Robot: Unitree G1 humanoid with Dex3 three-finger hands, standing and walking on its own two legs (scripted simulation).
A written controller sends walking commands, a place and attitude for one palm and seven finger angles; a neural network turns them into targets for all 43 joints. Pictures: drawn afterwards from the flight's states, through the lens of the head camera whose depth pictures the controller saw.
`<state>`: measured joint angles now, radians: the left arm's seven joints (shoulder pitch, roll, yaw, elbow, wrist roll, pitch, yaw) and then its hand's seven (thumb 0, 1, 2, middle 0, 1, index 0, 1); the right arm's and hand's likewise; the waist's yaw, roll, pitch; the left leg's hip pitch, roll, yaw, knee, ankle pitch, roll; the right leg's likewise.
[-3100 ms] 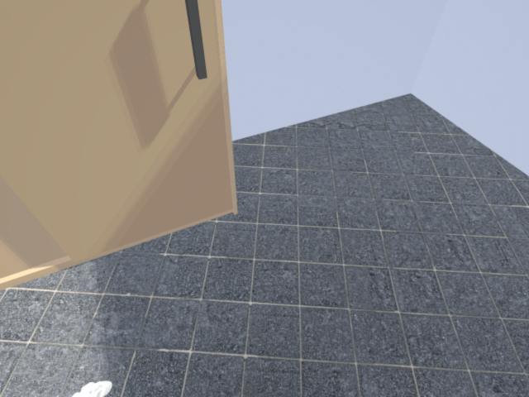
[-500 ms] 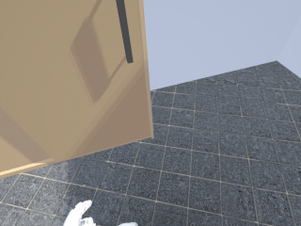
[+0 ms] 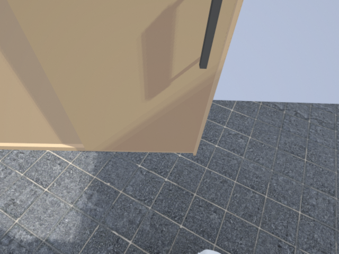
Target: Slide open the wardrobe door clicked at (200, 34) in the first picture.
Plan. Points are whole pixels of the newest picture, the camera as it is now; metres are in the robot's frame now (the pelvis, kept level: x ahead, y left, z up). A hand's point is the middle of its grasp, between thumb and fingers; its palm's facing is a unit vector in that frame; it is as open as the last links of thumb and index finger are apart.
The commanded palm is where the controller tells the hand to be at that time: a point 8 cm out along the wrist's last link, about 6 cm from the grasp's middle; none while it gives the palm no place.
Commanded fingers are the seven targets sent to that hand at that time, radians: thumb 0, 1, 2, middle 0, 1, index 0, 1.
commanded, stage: take the last steps up to it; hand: right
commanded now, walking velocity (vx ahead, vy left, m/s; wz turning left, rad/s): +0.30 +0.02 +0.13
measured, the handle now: (211, 20) +0.77 -0.06 +0.16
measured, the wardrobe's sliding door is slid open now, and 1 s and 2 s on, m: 0.00 0.00 0.00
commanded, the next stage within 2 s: come to a stop and stand still in 0.72 s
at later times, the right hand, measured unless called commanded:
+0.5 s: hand out of the picture +0.16 -0.20 -0.16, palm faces -0.07 +0.99 -0.14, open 7.4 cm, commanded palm none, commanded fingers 0.00 -0.90 -0.90 0.20 0.30 0.20 0.30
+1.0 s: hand (223, 205) +0.29 -0.15 -0.18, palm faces -0.02 +0.98 -0.18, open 7.3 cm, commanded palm none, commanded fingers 0.00 -0.90 -0.90 0.20 0.30 0.20 0.30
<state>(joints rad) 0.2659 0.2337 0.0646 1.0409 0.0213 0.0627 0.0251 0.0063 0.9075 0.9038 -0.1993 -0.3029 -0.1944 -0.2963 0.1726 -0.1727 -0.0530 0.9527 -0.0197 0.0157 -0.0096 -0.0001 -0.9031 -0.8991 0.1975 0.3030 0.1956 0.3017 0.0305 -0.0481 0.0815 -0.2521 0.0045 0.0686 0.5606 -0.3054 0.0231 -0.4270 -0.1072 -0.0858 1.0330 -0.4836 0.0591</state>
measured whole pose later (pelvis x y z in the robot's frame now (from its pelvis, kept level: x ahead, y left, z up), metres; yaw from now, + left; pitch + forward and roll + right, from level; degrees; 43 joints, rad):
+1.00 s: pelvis +0.25 +0.02 +0.00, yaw +5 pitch -2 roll +3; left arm 0.17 0.19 0.05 1.04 0.01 -0.01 0.03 0.01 0.93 0.90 -0.20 -0.30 -0.19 -0.30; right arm 0.24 -0.15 -0.03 1.08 -0.02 -0.02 -0.03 -0.01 -0.93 -0.90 0.20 0.30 0.20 0.30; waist -0.01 -0.03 0.05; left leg -0.18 0.01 0.18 0.51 -0.30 0.02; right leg -0.37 -0.09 -0.09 0.60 -0.18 0.04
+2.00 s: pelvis +0.18 +0.06 +0.01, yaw +6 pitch -1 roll +0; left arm 0.29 0.12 0.01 1.14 0.02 0.01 0.03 0.01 0.91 0.90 -0.20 -0.30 -0.20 -0.30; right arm 0.28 -0.14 -0.02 1.14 -0.01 0.01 -0.02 0.00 -0.91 -0.90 0.20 0.30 0.20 0.30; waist -0.01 0.00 0.03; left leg -0.22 0.01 0.07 0.41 -0.18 0.02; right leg -0.17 -0.03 -0.06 0.41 -0.21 0.01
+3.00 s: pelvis +0.19 +0.05 +0.01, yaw +5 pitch -2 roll -1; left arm 0.25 0.18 -0.01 1.11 0.02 -0.02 0.02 0.00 0.90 0.90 -0.20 -0.30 -0.20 -0.30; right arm 0.25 -0.17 0.00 1.10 -0.01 -0.01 -0.02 0.00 -0.90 -0.90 0.20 0.30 0.20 0.30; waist 0.00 0.00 0.04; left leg -0.21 0.03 0.07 0.46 -0.22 0.02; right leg -0.16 -0.02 -0.06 0.44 -0.24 0.01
